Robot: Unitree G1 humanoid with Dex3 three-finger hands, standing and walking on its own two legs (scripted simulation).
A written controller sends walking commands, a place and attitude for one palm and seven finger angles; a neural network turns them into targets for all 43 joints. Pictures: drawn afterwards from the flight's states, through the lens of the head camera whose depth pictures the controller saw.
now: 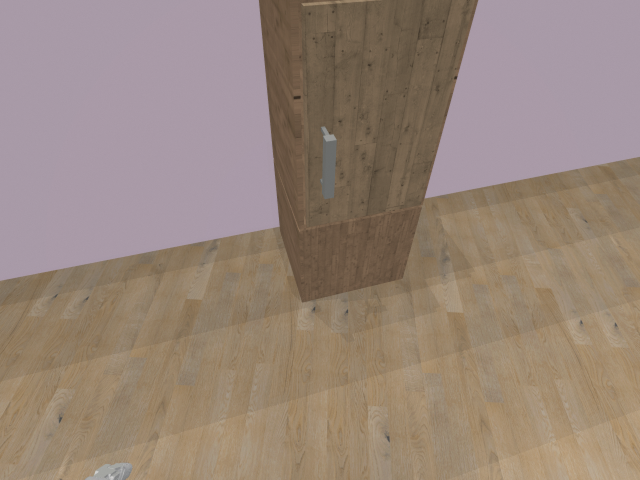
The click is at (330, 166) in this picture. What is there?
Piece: cupboard door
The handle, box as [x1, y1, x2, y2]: [320, 126, 336, 198]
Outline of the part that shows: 324,126 321,127 321,131 324,135 322,178 320,179 320,182 322,185 324,198 333,197 336,140 333,134 328,134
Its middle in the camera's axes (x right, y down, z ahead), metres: +0.01 -0.19 +0.97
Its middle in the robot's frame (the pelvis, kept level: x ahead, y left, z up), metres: +0.85 +0.03 -0.10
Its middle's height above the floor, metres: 0.67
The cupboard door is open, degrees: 0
